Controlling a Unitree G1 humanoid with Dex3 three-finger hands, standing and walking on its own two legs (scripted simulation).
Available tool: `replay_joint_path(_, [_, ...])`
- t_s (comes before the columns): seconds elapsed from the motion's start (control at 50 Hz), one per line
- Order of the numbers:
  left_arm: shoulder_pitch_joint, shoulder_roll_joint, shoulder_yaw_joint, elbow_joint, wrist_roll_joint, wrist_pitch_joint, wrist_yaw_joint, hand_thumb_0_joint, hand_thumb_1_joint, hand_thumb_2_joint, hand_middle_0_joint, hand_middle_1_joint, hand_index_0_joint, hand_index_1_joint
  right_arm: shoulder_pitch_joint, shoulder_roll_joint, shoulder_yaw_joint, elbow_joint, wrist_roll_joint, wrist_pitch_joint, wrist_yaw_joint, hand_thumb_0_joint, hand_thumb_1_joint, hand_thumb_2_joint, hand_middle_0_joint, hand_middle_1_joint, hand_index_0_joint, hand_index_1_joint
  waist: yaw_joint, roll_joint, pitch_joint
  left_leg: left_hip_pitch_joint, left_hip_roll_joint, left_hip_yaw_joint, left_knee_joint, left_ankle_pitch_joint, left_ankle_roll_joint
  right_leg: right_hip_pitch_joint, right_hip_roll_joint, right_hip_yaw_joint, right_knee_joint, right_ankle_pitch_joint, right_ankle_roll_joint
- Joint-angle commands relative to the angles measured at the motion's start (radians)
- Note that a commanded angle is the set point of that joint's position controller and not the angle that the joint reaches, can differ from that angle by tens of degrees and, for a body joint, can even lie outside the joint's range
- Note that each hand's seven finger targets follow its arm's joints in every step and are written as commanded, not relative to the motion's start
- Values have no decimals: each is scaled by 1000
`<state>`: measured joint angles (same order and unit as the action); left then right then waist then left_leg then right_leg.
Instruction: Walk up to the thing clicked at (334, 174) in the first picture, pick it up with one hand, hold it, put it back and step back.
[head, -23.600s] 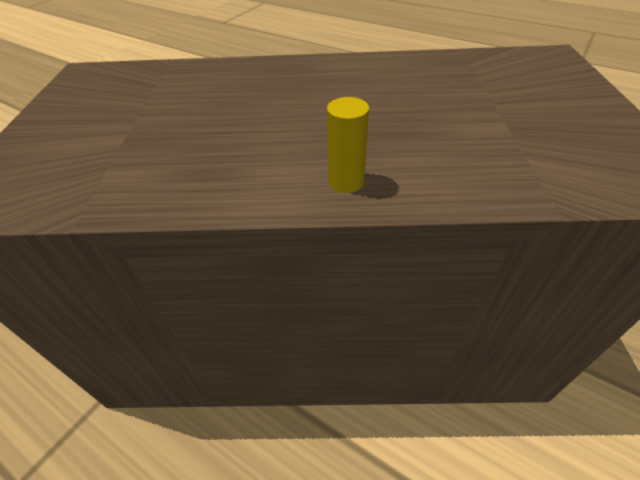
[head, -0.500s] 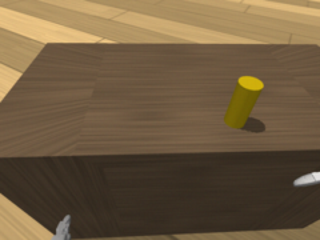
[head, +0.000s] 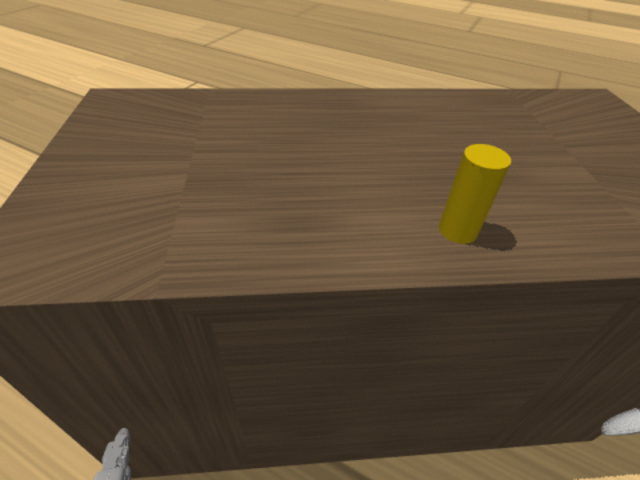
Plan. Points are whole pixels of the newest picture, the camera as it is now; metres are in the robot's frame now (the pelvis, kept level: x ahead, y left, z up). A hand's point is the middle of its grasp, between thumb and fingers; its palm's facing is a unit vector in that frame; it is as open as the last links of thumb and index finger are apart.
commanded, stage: sink last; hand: right
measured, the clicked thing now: (471, 196) +0.50 -0.24 +0.10
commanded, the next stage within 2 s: home in 0.04 s
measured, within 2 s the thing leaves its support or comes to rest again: neither
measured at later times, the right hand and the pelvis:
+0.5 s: hand (569, 396) +0.19 -0.24 +0.08, palm faces +0.27 +0.90 -0.34, open 17.4 cm; pelvis +0.01 -0.01 +0.01, yaw +0 degrees
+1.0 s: hand (464, 455) +0.19 -0.18 -0.10, palm faces +0.09 +0.97 -0.22, open 17.4 cm; pelvis +0.02 -0.01 +0.00, yaw +1 degrees
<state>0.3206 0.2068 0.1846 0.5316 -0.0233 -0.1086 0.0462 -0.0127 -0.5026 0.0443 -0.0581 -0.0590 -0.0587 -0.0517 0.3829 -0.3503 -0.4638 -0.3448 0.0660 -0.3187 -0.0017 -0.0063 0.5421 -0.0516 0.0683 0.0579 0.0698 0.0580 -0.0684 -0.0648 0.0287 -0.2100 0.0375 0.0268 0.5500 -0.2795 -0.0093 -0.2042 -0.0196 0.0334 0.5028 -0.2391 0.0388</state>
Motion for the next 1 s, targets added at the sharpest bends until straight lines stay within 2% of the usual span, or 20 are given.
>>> replay_joint_path(0.0, [-127, 106, 10, -151, -1, -73, 7, 0, -525, 52, -57, -52, -56, -53, -86, -171, -72, -152, 14, -80, -23, 0, 523, -58, 53, 60, 54, 60, -10, 64, -4, -36, -10, 18, -177, -73, 2, -1, 41, -65, -101, -18, -39])
replay_joint_path(0.02, [-118, 114, 17, -144, 0, -75, 10, 0, -524, 50, -56, -51, -55, -52, -86, -175, -70, -138, 12, -83, -21, 0, 521, -57, 53, 59, 54, 59, 1, 72, -25, -29, -10, 16, -178, -52, 1, 16, 39, -66, -101, 0, -41])
replay_joint_path(0.04, [-120, 97, -5, -140, -1, -78, 8, 0, -530, 58, -57, -54, -54, -56, -91, -176, -69, -148, 14, -87, -22, 0, 519, -59, 53, 59, 54, 59, -9, 74, -18, -28, -15, 25, -179, -55, 1, 10, 38, -64, -108, -2, -41])
replay_joint_path(0.08, [-141, 137, 22, -167, 2, -82, 12, 0, -532, 64, -58, -57, -54, -60, -128, -224, -106, -186, 11, -98, -29, 0, 501, -60, 55, 58, 55, 58, -9, 55, -68, 1, -19, 30, -169, -23, 3, 22, 39, -64, -115, 14, -42])
replay_joint_path(0.12, [-117, 113, 3, -145, 3, -77, 12, 0, -532, 66, -57, -57, -53, -61, -92, -191, -73, -165, 12, -99, -26, 0, 504, -61, 54, 59, 55, 59, -6, 36, -56, 17, -19, 31, -172, 2, 4, 23, 39, -66, -121, 26, -43])
replay_joint_path(0.14, [-107, 135, 30, -150, 2, -80, 14, 0, -452, 146, -122, -137, -124, -141, -85, -207, -97, -162, 13, -98, -29, 0, 551, -56, 53, 53, 53, 53, -1, 47, -76, 33, -18, 32, -167, 44, 1, 38, 39, -67, -117, 62, -44])
replay_joint_path(0.18, [-86, 103, -3, -128, 0, -76, 8, 0, -292, 306, -122, -175, -123, -173, -61, -189, -80, -147, 12, -93, -28, 0, 558, -51, 52, 52, 52, 52, -6, 18, -66, 46, -24, 43, -156, 94, 3, 34, 36, -64, -123, 99, -42])
replay_joint_path(0.22, [-118, 49, -56, -127, -3, -70, 0, 0, -132, 466, -126, -180, -127, -179, -45, -148, -32, -106, 8, -87, -21, 0, 558, -51, 52, 52, 52, 52, -5, 26, -23, 33, -27, 43, -163, 77, 5, 21, 33, -65, -132, 87, -40])
replay_joint_path(0.28, [-165, 1, -123, -112, -8, -67, -9, 0, 108, 550, -137, -199, -138, -198, -16, -93, 40, -48, 6, -72, -14, 0, 544, -59, 53, 54, 53, 54, -5, 33, 1, 29, -32, 49, -170, 60, 6, 3, 29, -65, -144, 71, -40])
replay_joint_path(0.38, [-153, 115, -39, -74, -2, -68, -5, 0, 449, 641, -154, -223, -154, -223, 52, -47, 127, 11, 1, -49, -1, 0, 518, -74, 56, 59, 56, 59, 29, 42, -20, 12, -36, 56, -165, 59, 6, 28, 24, -65, -150, 59, -41])
replay_joint_path(0.42, [-135, 142, -10, -73, 2, -68, -2, 0, 561, 706, -166, -241, -165, -242, 63, -49, 140, 26, -6, -35, -3, 0, 540, -61, 54, 55, 54, 55, 40, 55, -67, 27, -33, 56, -156, 125, 4, 62, 25, -64, -134, 120, -42])
replay_joint_path(0.48, [-156, 117, -38, -83, 5, -67, 0, 0, 741, 814, -185, -272, -184, -273, 55, -33, 187, 85, -22, -10, -7, 0, 554, -53, 53, 52, 52, 52, 50, 68, -76, 16, -34, 57, -152, 144, 4, 76, 21, -58, -130, 139, -45])
replay_joint_path(0.52, [-189, 61, -89, -76, 8, -65, 3, 0, 873, 888, -198, -294, -198, -295, 32, -9, 230, 139, -30, 5, -13, 0, 572, -41, 51, 49, 50, 49, 51, 72, -86, 22, -30, 54, -155, 146, 3, 70, 22, -57, -123, 137, -46])
replay_joint_path(0.58, [-218, 32, -133, -55, 11, -63, 13, 0, 897, 901, -201, -299, -200, -299, 3, 14, 291, 231, -40, 28, -22, 0, 567, -44, 51, 50, 51, 50, 51, 58, -90, 21, -30, 49, -146, 153, 5, 55, 20, -59, -118, 140, -44])
replay_joint_path(0.7, [-232, 57, -140, -10, 14, -53, 22, 0, 897, 902, -201, -300, -200, -300, -54, 42, 370, 503, -54, 77, -30, 0, 529, -65, 54, 56, 54, 56, 69, 62, -68, 0, -28, 40, -148, 141, 3, 14, 26, -68, -107, 110, -45])
replay_joint_path(0.72, [-173, 144, -127, 27, 33, -45, 21, 0, 897, 902, -201, -300, -200, -301, -47, -18, 253, 467, -56, 65, -67, 0, 553, -51, 52, 52, 52, 52, 35, 51, -84, 26, -37, 34, -140, 146, 8, 24, 33, -67, -94, 106, -43])
replay_joint_path(0.74, [-180, 130, -137, 26, 31, -43, 22, 0, 897, 902, -201, -300, -200, -300, -32, 51, 349, 576, -64, 78, -61, 0, 519, -71, 55, 58, 55, 58, 67, 77, -57, 5, -38, 33, -136, 155, 7, 14, 31, -72, -90, 112, -47])
replay_joint_path(0.76, [-194, 118, -142, 25, 29, -43, 17, 0, 897, 902, -201, -301, -200, -301, -83, 68, 376, 592, -62, 81, -58, 0, 541, -57, 53, 53, 53, 53, 69, 68, -38, -10, -37, 32, -135, 134, 7, -8, 33, -73, -89, 88, -45])
replay_joint_path(0.9, [-191, 116, -149, 25, 32, -19, 15, 0, 897, 902, -201, -301, -200, -302, -234, 50, 368, 700, -68, 93, -85, 0, 551, -51, 52, 52, 52, 52, 58, 31, -155, 11, -36, 21, -91, 189, 10, 12, 30, -72, -56, 139, -39])
replay_joint_path(0.98, [-178, 120, -143, 22, 31, -8, 18, 0, 897, 902, -201, -301, -200, -302, -217, 63, 385, 723, -66, 110, -97, 0, 543, -56, 52, 53, 52, 53, 53, 52, -198, 44, -39, 25, -80, 261, 8, 29, 24, -72, -44, 214, -37])
